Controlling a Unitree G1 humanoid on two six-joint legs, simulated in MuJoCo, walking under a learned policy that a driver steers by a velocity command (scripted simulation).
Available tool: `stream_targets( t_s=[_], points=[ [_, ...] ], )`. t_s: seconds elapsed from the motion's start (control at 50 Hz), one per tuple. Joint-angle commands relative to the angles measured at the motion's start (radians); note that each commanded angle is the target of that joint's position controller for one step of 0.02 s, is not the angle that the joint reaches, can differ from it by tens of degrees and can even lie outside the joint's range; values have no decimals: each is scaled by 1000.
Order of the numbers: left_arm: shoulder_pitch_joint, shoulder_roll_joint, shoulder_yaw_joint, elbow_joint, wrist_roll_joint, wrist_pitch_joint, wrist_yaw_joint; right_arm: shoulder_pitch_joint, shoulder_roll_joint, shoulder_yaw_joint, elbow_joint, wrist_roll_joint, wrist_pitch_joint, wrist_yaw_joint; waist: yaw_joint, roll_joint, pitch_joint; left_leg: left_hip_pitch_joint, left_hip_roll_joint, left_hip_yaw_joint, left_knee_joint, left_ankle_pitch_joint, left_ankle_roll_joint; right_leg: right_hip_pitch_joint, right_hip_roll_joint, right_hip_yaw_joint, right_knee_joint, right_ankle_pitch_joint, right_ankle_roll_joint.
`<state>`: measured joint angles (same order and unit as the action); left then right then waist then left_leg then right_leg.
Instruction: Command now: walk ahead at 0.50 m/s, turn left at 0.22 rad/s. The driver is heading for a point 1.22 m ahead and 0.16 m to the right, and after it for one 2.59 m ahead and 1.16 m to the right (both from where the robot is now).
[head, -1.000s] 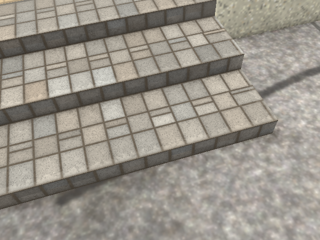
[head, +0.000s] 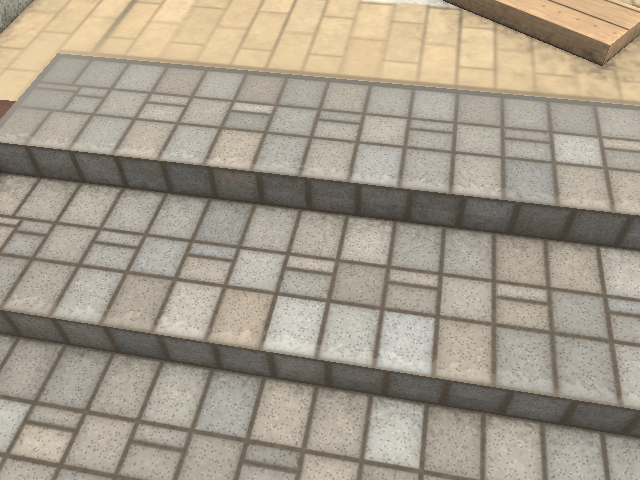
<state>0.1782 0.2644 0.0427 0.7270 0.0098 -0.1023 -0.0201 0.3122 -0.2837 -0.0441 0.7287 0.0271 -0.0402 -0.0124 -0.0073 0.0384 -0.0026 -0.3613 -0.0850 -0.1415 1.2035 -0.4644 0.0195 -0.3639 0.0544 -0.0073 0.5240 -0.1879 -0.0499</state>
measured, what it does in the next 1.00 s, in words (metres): climbs: left foot 0.10 m higher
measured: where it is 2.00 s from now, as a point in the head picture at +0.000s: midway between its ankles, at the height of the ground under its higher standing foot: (378, 139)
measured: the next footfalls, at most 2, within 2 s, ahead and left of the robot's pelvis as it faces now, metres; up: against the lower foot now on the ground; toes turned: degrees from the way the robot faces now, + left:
left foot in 0.44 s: +0.43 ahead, +0.16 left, +0.10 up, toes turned +6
right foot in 1.04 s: +0.78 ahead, -0.06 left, +0.21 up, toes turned -11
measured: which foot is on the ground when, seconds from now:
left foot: up 0.00-0.42, down 0.44-1.00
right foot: down 0.00-0.44, up 0.46-1.00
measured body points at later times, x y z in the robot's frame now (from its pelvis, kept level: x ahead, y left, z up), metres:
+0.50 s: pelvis +0.29 +0.07 +0.04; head +0.31 +0.07 +0.48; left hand +0.24 +0.32 -0.11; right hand +0.52 -0.13 -0.03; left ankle +0.39 +0.16 -0.63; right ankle +0.09 -0.10 -0.61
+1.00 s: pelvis +0.56 +0.06 +0.11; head +0.59 +0.07 +0.56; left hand +0.79 +0.20 +0.01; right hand +0.47 -0.16 -0.03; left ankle +0.39 +0.16 -0.62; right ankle +0.73 -0.07 -0.50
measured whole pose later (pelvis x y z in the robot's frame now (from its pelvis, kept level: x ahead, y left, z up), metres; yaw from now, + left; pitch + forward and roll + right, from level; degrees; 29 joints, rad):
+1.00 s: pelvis +0.56 +0.06 +0.11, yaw -6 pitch +4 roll -2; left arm 0.08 0.13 -0.06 0.66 -0.01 -0.03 -0.05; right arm 0.49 -0.16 0.02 1.01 -0.01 -0.05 -0.04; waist -0.05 0.01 -0.03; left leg 0.12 0.06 0.21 0.18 -0.35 0.00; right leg -0.99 -0.06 -0.15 1.19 -0.26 -0.07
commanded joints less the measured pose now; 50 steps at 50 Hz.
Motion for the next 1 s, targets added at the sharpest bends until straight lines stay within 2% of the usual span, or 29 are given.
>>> stream_targets(
  t_s=[0.02,0.08,0.16,0.24,0.28,0.3,0.32,0.34,0.36,0.4,0.42,0.44,0.46,0.48,0.5,0.52,0.54,0.56,0.58,0.64,0.68,0.7,0.76,0.82,0.88,0.92,0.94,0.96,1.0],
  points=[
    [139,99,25,0,7,20,7,-81,-85,-18,-102,-21,-26,10,53,-81,48,-489,122,33,205,102,-21,330,-318,469,-301,-236,-181],
    [169,71,9,39,8,29,10,-26,-17,-2,-93,-11,-20,27,9,-129,46,-484,151,86,297,146,-39,229,-267,338,-325,-61,-189],
    [296,58,-1,123,3,45,28,-107,60,34,-133,-7,-8,15,27,-137,60,-798,173,122,629,74,-79,266,-307,280,-304,60,-233],
    [380,48,-17,180,4,66,59,-277,117,84,-235,-6,-29,17,44,-103,114,-1118,200,115,758,42,-69,335,-328,261,-303,4,-188],
    [382,47,-24,188,-6,82,77,-369,123,104,-310,-24,-44,30,45,-76,94,-1016,231,186,502,150,-77,240,-269,191,-332,18,-149],
    [384,59,-23,178,-8,78,81,-389,108,109,-326,-40,-49,39,54,-53,50,-761,229,254,294,269,-70,115,-247,150,-420,65,-162],
    [410,91,-12,192,-32,72,86,-448,134,117,-363,-43,-52,42,67,-90,28,-527,228,263,117,291,-47,43,-278,160,-539,97,-168],
    [400,96,-14,204,-43,64,82,-434,107,104,-347,-21,-53,42,56,-104,26,-356,185,317,-28,299,-26,43,-255,112,-571,203,-162],
    [389,137,-12,211,-40,52,74,-379,86,88,-335,-14,-59,41,14,-199,-24,-254,124,344,-58,257,3,149,-272,87,-506,612,-156],
    [394,193,-2,230,-13,69,63,-210,-14,41,-303,0,-55,43,-107,-317,-160,-154,22,355,-169,146,78,457,-298,37,-226,1378,-102],
    [332,206,5,226,-12,81,58,-70,-64,20,-267,6,-44,44,-196,-327,-211,-56,30,286,-337,213,115,525,-300,25,-52,1453,-62],
    [300,180,3,195,-8,76,64,84,-132,-4,-209,-16,-33,48,-241,-254,-302,193,121,64,-387,289,152,374,-275,69,198,1235,-44],
    [435,-30,-35,161,8,48,46,182,-250,-40,-118,-52,-31,55,-121,326,-462,554,418,-549,-699,255,322,-57,-11,103,626,206,6],
    [442,17,-14,213,31,11,1,205,-170,-19,-106,-61,-29,33,-142,263,-540,550,480,-892,-907,183,339,-166,61,290,1008,-112,10],
    [337,30,8,165,-18,1,-19,96,-109,-3,-86,-38,-38,33,-92,150,-324,379,491,-750,-902,86,286,-306,30,279,1186,-138,2],
    [187,9,-7,95,-32,5,-13,46,-56,10,-48,-17,-43,41,-65,42,-134,214,451,-554,-879,30,232,-390,-34,166,1225,-144,-25],
    [84,9,-11,38,-30,12,-8,16,13,27,1,-31,-51,48,-30,-23,-20,64,397,-356,-872,66,200,-425,-86,125,1222,-114,-57],
    [90,-16,-19,16,-26,26,-6,-25,83,43,33,-56,-59,54,30,-15,-3,-33,336,-213,-884,123,162,-383,-122,144,1201,-46,-88],
    [120,-37,-31,9,-35,36,-6,-41,102,42,61,-54,-63,61,61,14,10,-50,292,-110,-902,155,146,-384,-123,156,1154,-6,-101],
    [127,-41,-43,7,-32,52,9,-44,52,26,113,-40,-72,58,90,3,18,-30,264,15,-980,265,168,-444,-118,158,1018,53,-64],
    [85,3,-34,-6,-11,55,7,-26,15,23,136,-38,-83,45,82,4,13,-10,248,87,-1024,369,165,-468,-122,122,905,153,-28],
    [91,-25,-37,15,-14,63,7,42,8,23,172,-51,-78,39,55,41,-7,71,278,75,-1016,395,190,-543,-100,81,1050,130,-4],
    [14,-54,-46,-7,-47,73,14,163,16,32,220,-57,-57,20,0,28,46,261,349,32,-997,295,195,-872,-93,145,1272,19,19],
    [-96,-68,-57,-68,-39,67,8,207,34,42,237,-64,-33,1,-24,2,88,350,371,72,-978,302,151,-1046,-101,148,1304,-9,32],
    [-243,-80,-78,-160,-25,51,-3,232,15,42,240,-66,-18,-32,-61,13,96,334,347,150,-1018,340,125,-1032,-117,39,1143,26,54],
    [-334,-82,-94,-216,-20,48,-27,193,-30,33,233,-46,-15,-47,-67,3,81,210,351,225,-1162,427,127,-722,-166,-91,796,31,34],
    [-360,-82,-92,-217,-25,50,-28,227,-39,31,255,-36,-12,-49,-79,-10,72,258,344,261,-1178,542,122,-639,-141,-142,697,12,19],
    [-296,-104,-93,-203,-28,47,-36,189,-91,23,247,-31,-19,-40,-35,76,62,256,377,292,-1145,838,134,-479,-114,-189,613,-58,-16],
    [-175,-56,-63,-173,-16,41,-44,193,-129,17,247,-36,-14,-31,38,184,-30,436,385,341,-903,1688,126,-350,11,-272,564,-159,-87]
  ],
)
